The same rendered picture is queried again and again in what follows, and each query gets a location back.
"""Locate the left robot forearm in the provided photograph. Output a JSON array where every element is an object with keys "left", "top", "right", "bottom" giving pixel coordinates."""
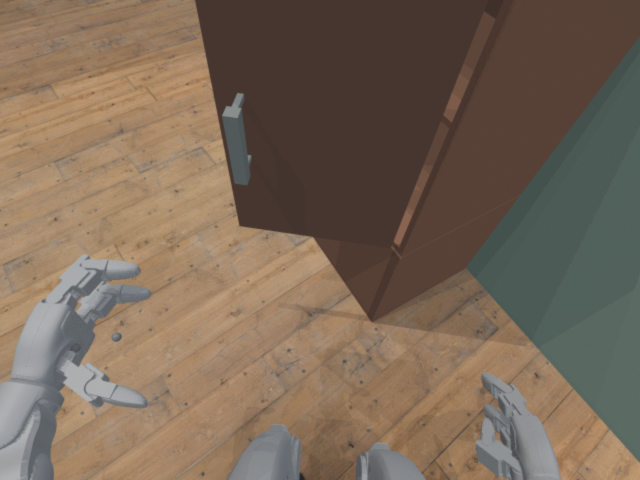
[{"left": 0, "top": 379, "right": 64, "bottom": 480}]

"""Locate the robot left thigh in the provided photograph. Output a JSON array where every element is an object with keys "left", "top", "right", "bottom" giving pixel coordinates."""
[{"left": 227, "top": 431, "right": 301, "bottom": 480}]

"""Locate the cupboard door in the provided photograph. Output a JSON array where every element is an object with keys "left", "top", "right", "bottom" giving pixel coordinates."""
[{"left": 195, "top": 0, "right": 488, "bottom": 248}]

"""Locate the left robot shin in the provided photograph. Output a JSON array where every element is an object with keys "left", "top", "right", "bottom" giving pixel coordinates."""
[{"left": 269, "top": 424, "right": 289, "bottom": 434}]

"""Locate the robot left hand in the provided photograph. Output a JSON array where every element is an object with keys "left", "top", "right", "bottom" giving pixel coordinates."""
[{"left": 10, "top": 254, "right": 152, "bottom": 408}]

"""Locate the robot right hand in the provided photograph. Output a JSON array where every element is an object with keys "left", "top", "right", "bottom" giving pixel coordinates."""
[{"left": 476, "top": 372, "right": 561, "bottom": 480}]

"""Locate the handle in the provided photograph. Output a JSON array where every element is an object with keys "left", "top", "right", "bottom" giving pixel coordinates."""
[{"left": 222, "top": 93, "right": 252, "bottom": 185}]

